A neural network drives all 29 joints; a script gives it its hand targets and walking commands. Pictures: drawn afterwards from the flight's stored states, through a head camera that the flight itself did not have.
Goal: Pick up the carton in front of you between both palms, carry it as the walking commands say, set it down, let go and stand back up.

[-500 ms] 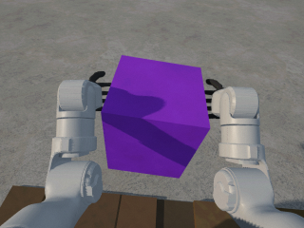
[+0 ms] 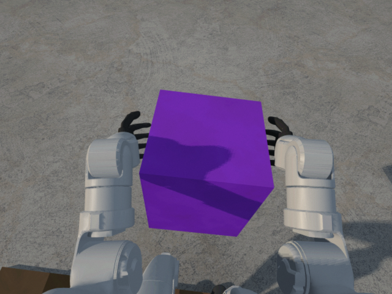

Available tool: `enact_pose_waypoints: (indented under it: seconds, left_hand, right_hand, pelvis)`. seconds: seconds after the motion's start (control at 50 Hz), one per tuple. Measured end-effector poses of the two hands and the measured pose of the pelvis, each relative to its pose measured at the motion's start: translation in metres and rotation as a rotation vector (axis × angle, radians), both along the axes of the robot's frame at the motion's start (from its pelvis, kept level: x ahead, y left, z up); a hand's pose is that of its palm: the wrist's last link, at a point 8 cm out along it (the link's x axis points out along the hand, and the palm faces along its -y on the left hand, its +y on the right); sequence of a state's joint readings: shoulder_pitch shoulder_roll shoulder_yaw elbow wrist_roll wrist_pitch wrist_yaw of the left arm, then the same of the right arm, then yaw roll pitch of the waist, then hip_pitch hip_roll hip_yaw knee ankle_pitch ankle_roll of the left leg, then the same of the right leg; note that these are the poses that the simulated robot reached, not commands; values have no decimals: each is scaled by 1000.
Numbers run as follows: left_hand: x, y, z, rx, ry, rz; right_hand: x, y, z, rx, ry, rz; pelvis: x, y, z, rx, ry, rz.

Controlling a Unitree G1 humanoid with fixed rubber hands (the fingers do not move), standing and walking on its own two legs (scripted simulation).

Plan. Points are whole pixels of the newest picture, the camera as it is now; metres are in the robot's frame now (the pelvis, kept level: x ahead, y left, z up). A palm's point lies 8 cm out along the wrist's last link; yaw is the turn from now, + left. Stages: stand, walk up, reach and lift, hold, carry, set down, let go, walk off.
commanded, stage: carry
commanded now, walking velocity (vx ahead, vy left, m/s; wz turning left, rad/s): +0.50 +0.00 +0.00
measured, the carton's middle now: (201, 168) +0.37 +0.02 -0.01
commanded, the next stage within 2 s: none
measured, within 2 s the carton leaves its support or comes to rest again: neither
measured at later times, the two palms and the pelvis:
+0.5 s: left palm (133, 9) +0.67 +0.20 +0.17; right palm (263, 18) +0.66 -0.10 +0.17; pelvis +0.29 +0.06 +0.00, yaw +0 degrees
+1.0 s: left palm out of the picture +0.93 +0.18 +0.12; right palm out of the picture +0.95 -0.11 +0.11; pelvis +0.57 +0.02 +0.00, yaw +1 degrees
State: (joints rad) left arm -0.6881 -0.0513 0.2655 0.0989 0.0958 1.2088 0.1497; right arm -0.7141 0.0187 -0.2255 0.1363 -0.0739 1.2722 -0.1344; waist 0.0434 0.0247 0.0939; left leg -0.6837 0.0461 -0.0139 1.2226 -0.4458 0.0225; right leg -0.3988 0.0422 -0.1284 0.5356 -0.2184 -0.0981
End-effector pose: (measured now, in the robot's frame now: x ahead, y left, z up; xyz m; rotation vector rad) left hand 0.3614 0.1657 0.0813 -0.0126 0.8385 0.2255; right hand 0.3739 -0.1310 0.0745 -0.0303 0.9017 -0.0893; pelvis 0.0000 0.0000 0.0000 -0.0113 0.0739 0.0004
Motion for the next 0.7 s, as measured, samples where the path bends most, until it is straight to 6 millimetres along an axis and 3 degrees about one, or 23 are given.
enact_pose_waypoints:
  seconds: [0.12, 0.22, 0.26, 0.38, 0.46, 0.54, 0.62, 0.7]
  left_hand:
    - [64, 26, 0, -16, -68, 38]
    - [139, 42, 8, -8, -168, -13]
    - [167, 46, 13, -10, -186, -40]
    - [241, 43, 50, -17, -218, -89]
    - [290, 37, 81, -22, -268, -101]
    - [337, 30, 100, -7, -268, -103]
    - [388, 19, 106, 17, -240, -99]
    - [436, 8, 99, 51, -203, -75]
  right_hand:
    - [68, 26, 0, 0, -63, 11]
    - [133, 42, 11, -31, -163, -14]
    - [155, 46, 18, -54, -182, -20]
    - [212, 44, 53, -64, -210, -68]
    - [258, 38, 84, -64, -259, -85]
    - [307, 31, 102, -64, -255, -83]
    - [361, 21, 104, -67, -226, -63]
    - [418, 10, 89, -51, -190, -28]
  pelvis:
    - [74, 15, 5, 14, 21, 16]
    - [148, 40, -13, -6, 4, 7]
    - [169, 46, -14, 4, -3, 6]
    - [225, 59, -2, -20, 7, 0]
    - [266, 58, 1, -19, 17, 0]
    - [314, 52, -1, -8, 18, 0]
    - [369, 41, -11, 8, 8, 1]
    - [421, 27, -28, 6, -19, 20]
